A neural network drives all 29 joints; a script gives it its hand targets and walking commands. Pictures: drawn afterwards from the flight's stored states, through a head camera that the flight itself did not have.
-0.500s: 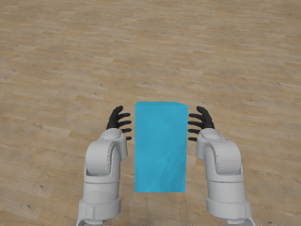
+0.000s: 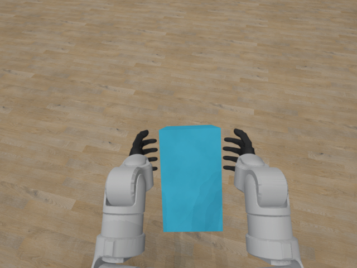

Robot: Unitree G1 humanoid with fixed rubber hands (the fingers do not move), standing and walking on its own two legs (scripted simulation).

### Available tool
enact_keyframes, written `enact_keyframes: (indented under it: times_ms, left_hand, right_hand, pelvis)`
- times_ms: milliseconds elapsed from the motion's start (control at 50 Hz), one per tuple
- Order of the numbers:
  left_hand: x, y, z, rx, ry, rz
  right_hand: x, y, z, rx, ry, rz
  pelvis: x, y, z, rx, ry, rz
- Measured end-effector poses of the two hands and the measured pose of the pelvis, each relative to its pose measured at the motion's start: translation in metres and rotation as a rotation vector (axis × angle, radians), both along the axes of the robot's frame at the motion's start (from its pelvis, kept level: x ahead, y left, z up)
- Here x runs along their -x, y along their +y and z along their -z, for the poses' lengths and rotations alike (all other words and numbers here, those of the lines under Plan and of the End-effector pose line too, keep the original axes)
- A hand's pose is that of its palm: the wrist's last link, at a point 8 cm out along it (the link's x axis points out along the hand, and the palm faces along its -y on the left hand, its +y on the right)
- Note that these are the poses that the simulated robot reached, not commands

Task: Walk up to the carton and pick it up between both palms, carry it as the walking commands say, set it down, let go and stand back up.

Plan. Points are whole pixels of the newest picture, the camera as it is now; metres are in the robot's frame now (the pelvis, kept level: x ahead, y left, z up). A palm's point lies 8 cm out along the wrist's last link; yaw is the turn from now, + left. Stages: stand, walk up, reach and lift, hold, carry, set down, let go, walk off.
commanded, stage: carry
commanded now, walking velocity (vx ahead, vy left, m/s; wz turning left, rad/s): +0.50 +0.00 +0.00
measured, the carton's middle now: (190, 170) +0.37 +0.00 -0.07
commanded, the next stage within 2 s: none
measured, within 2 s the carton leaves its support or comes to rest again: neither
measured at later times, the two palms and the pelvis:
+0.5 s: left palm (139, 70) +0.62 +0.16 +0.08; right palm (215, 75) +0.60 -0.07 +0.08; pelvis +0.29 +0.07 +0.00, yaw -2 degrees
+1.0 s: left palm (128, 43) +0.80 +0.22 +0.06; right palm (193, 45) +0.79 -0.01 +0.06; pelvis +0.49 +0.11 -0.02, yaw -3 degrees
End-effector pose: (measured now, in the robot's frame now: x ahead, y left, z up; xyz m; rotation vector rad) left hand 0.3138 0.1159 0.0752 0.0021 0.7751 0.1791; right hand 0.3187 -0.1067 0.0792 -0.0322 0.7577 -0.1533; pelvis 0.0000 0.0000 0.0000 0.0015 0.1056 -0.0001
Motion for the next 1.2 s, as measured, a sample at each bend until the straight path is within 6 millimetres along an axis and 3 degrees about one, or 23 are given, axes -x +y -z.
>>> enact_keyframes:
  times_ms: [80,220,360,480,680,960,1080,1200]
  left_hand:
    - [-0.048,0.024,-0.005,0.005,-0.017,-0.031]
    - [-0.158,0.053,-0.004,0.019,-0.094,-0.014]
    - [-0.237,0.048,-0.001,0.025,-0.022,0.053]
    - [-0.299,0.04,-0.004,0.008,-0.055,0.08]
    - [-0.374,0.07,-0.01,0.012,-0.076,0.052]
    - [-0.466,0.102,0.009,0.003,-0.066,0.026]
    - [-0.521,0.097,0.017,-0.01,-0.046,0.074]
    - [-0.577,0.097,0.025,-0.025,-0.051,0.078]
  right_hand:
    - [-0.056,0.023,-0.002,-0.004,-0.014,-0.038]
    - [-0.155,0.052,0.001,0.023,-0.069,-0.006]
    - [-0.219,0.048,0.004,0.031,0.021,0.073]
    - [-0.277,0.039,0.002,0.005,-0.02,0.103]
    - [-0.357,0.068,-0.005,0.006,-0.043,0.063]
    - [-0.459,0.099,0.015,0.026,-0.026,0.003]
    - [-0.502,0.095,0.026,0.021,-0.005,0.044]
    - [-0.558,0.093,0.033,0.003,-0.025,0.046]
  pelvis:
    - [-0.053,0.014,-0.003,-0.012,-0.008,-0.005]
    - [-0.157,0.053,0.017,-0.036,-0.038,0.022]
    - [-0.225,0.068,-0.001,-0.005,-0.024,0.06]
    - [-0.283,0.068,0.005,-0.003,-0.026,0.046]
    - [-0.364,0.085,0.006,0.012,0.003,0.037]
    - [-0.473,0.105,0.023,0.003,-0.021,0.031]
    - [-0.523,0.113,0.028,0.032,-0.037,0.048]
    - [-0.579,0.112,0.036,0.031,-0.035,-0.005]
